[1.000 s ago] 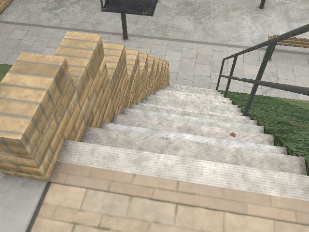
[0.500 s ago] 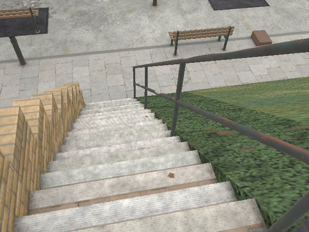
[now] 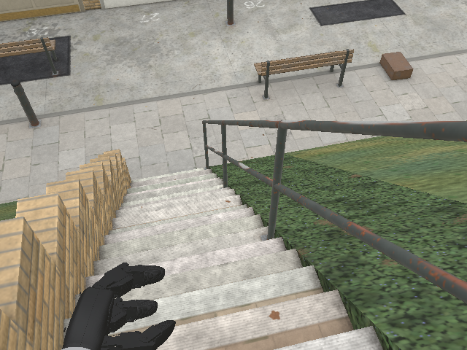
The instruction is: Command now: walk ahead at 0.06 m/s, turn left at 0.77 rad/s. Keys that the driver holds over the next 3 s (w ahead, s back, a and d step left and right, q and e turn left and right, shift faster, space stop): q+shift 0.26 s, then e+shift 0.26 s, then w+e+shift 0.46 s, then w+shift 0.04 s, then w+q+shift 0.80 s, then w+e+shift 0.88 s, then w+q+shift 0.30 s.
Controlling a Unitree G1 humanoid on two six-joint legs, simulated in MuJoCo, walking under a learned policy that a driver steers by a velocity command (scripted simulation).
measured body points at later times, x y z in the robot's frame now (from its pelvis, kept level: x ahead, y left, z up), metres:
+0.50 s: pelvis +0.01 +0.04 -0.01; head +0.02 +0.04 +0.44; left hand +0.03 +0.32 -0.11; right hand +0.22 -0.14 -0.11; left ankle -0.01 +0.11 -0.71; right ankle +0.01 -0.11 -0.63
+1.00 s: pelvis +0.02 -0.02 +0.00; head +0.02 -0.04 +0.45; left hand +0.13 +0.25 -0.09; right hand +0.19 -0.30 -0.08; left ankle +0.07 +0.10 -0.64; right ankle -0.06 -0.11 -0.71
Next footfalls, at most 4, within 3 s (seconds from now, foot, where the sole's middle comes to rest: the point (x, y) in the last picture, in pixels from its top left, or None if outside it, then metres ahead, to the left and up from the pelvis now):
0.26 left None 0.03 0.13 -0.74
0.70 right None -0.02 -0.10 -0.74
1.12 left None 0.05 0.06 -0.74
1.42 right None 0.07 -0.18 -0.74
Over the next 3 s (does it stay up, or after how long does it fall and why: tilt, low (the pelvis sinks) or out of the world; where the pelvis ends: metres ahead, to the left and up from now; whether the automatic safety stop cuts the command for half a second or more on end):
stays up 0.60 0.01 -0.54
